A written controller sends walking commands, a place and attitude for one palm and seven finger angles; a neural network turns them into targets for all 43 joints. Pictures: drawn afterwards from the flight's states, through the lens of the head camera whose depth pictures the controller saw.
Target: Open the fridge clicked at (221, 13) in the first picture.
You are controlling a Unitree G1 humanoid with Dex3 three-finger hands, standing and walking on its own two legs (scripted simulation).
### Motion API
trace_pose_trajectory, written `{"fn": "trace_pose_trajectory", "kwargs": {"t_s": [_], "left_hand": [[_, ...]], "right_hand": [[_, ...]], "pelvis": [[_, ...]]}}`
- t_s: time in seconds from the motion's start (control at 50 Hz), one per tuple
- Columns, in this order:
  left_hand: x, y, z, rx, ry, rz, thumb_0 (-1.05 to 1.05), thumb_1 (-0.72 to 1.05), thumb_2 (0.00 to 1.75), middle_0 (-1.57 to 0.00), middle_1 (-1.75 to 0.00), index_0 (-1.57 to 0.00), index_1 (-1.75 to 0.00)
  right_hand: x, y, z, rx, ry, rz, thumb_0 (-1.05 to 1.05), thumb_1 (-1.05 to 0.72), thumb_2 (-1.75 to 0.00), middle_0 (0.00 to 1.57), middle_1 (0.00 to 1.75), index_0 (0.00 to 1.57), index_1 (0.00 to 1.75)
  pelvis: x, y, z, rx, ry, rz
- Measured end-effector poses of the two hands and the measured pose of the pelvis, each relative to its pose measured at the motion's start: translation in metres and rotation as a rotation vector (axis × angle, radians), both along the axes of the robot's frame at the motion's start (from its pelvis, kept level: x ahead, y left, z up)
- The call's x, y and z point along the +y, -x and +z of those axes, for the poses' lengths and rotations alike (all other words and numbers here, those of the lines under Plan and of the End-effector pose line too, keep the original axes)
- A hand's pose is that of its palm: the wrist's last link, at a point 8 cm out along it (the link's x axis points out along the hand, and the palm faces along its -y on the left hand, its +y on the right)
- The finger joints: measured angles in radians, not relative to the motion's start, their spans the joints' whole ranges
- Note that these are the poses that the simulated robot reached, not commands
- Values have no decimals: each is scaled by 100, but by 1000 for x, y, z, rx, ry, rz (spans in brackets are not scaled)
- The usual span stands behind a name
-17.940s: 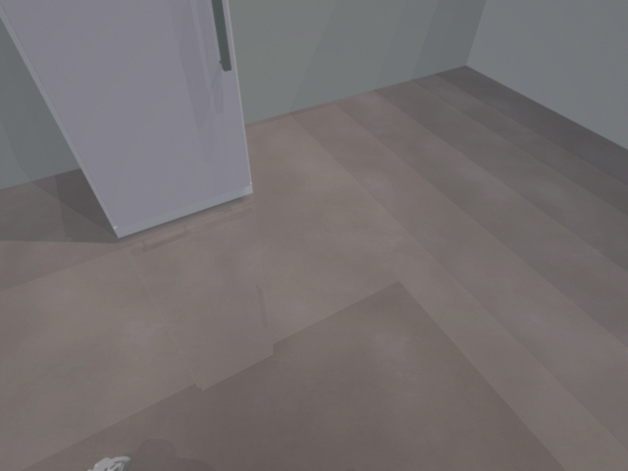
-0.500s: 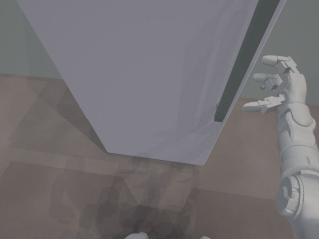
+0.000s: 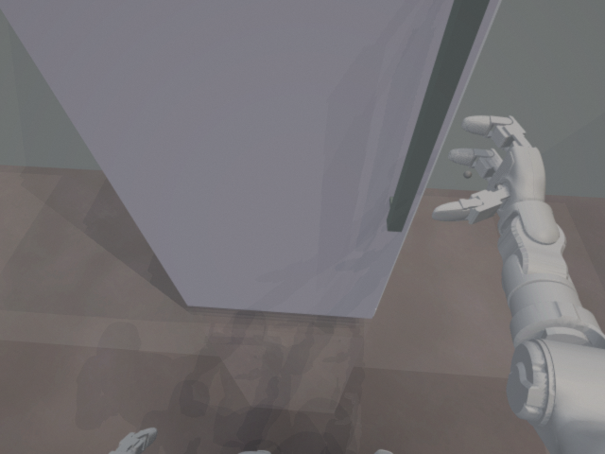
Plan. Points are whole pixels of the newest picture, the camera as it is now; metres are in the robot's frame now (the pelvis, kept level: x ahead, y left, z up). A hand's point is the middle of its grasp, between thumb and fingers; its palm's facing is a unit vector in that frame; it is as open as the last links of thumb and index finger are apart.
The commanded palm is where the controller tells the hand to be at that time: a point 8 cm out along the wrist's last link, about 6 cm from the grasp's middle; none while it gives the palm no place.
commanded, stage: move the hooked fingers beside the handle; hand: right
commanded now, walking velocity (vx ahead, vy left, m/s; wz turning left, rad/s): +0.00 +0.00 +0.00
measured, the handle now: (425, 116) +0.54 -0.08 +0.15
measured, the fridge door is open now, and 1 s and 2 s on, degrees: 0 0 0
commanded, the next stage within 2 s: feel for the door with the fingertips in 0.12 s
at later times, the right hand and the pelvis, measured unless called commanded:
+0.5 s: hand (448, 175) +0.47 -0.11 +0.12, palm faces -0.09 +1.00 +0.01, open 14.0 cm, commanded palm +0.44 -0.17 +0.11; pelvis +0.00 +0.00 +0.00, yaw +1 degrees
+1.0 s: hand (444, 163) +0.49 -0.11 +0.12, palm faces -0.07 +1.00 +0.01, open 14.0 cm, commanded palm +0.47 -0.16 +0.11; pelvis +0.00 +0.00 +0.00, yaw +0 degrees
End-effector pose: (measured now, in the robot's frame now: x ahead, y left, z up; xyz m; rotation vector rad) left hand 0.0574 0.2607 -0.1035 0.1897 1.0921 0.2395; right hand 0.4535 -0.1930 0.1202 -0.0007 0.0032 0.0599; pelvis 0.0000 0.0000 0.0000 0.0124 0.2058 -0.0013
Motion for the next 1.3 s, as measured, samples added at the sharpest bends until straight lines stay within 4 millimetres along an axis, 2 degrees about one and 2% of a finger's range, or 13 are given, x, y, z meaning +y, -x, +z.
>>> {"fn": "trace_pose_trajectory", "kwargs": {"t_s": [0.26,0.36,0.46,0.62,0.76,0.94,1.14,1.3], "left_hand": [[3,47,-5,106,0,59,1,90,90,-20,-30,-21,-29],[-1,57,-6,126,12,72,1,90,90,-20,-30,-20,-29],[-5,57,-7,123,23,66,1,90,90,-20,-30,-20,-29],[-9,43,-6,74,29,51,1,90,90,-20,-30,-21,-29],[-9,37,-5,54,23,48,1,90,90,-20,-30,-21,-29],[-6,46,-7,106,14,47,0,90,90,-20,-30,-21,-29],[-4,60,-7,157,10,70,1,90,90,-20,-30,-21,-29],[-6,64,-8,167,23,78,0,90,90,-20,-30,-20,-29]], "right_hand": [[4,-1,-2,-9,-1,5,-1,50,-30,30,120,30,120],[9,0,2,-26,-2,18,-1,50,-30,30,120,29,120],[19,1,-2,-4,-11,30,-1,50,-30,30,120,29,120],[34,2,-2,-29,-16,26,-1,50,-30,30,120,30,120],[30,-5,-2,-9,-3,2,-1,50,-30,30,120,30,120],[26,-15,-1,1,-3,12,-1,50,-30,30,120,30,120],[35,-28,-4,1,-14,15,-1,50,-30,30,120,30,120],[32,-29,-3,-3,-1,6,-1,50,-30,33,122,33,123]], "pelvis": [[0,4,0,5,-1,9],[-1,3,1,4,-1,12],[-3,3,1,1,-2,11],[-5,4,0,1,0,16],[-5,5,0,5,0,15],[-4,3,-2,21,-3,7],[-4,-1,-3,41,-3,11],[-3,-3,-3,42,-4,11]]}}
